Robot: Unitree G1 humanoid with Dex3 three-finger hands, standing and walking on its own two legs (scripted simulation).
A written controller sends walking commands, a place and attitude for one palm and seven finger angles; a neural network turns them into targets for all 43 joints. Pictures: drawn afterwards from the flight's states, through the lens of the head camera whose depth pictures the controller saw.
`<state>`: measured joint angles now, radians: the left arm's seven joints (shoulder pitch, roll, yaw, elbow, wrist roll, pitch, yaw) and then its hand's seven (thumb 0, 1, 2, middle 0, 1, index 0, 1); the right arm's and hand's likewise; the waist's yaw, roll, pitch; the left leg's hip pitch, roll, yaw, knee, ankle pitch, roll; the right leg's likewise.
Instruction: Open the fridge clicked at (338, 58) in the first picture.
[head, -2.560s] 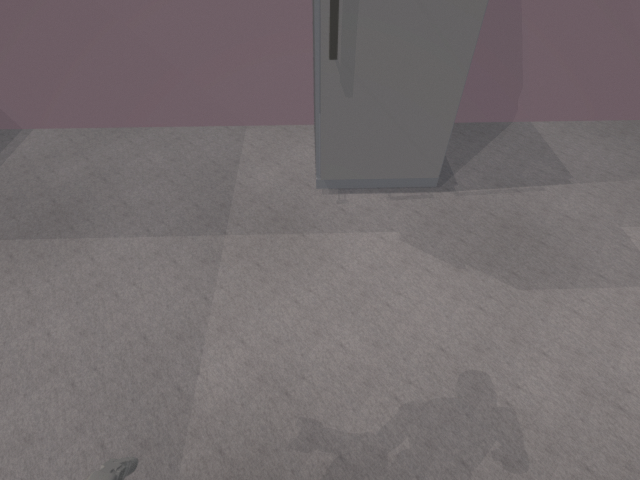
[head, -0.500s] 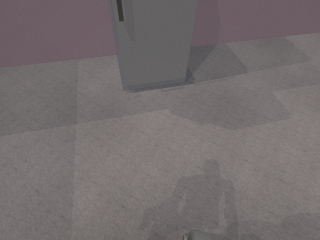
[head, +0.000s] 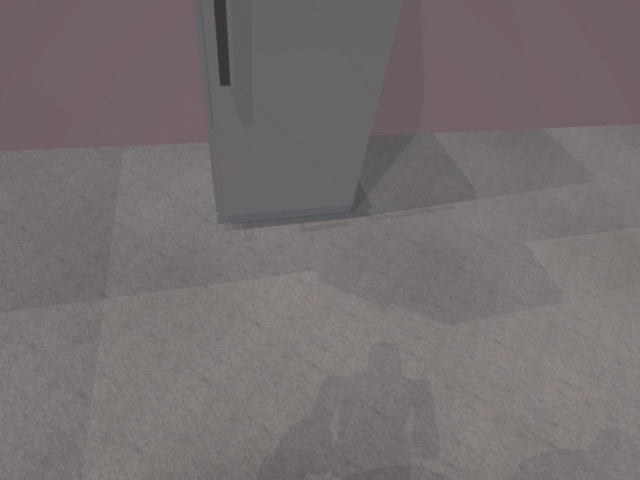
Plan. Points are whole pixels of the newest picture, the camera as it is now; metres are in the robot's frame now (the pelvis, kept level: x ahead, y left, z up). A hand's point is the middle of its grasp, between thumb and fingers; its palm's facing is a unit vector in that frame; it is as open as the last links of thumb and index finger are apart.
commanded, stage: walk to a spot facing it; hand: left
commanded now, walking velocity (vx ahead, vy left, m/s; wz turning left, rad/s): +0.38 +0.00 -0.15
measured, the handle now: out of the picture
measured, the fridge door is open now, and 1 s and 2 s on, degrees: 0 0 0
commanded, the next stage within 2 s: turn to face it in 0.72 s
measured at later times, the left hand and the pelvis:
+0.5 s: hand (256, 348) +0.36 +0.12 -0.17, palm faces -0.16 -0.97 -0.17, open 7.4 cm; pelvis +0.24 -0.04 -0.01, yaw -7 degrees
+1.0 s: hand (269, 342) +0.37 +0.10 -0.17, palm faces +0.08 -0.99 -0.14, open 7.3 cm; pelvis +0.43 -0.05 +0.00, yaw +1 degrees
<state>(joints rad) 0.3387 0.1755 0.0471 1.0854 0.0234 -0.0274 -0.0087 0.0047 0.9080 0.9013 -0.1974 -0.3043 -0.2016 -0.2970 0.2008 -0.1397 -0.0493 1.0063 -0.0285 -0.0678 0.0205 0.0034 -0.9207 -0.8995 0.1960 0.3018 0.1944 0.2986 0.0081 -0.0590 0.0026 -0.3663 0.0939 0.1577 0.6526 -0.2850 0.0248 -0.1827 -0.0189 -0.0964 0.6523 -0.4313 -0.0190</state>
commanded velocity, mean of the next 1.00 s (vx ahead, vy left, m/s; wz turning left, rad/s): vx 0.26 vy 0.00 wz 0.09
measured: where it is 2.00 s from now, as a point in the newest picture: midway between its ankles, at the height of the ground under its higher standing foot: (325, 407)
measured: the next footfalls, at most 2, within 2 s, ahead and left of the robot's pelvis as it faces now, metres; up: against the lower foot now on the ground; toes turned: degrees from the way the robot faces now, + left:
right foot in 0.48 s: +0.37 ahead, -0.13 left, +0.00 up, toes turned -15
left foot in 1.02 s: +0.58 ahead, +0.05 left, +0.00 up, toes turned +10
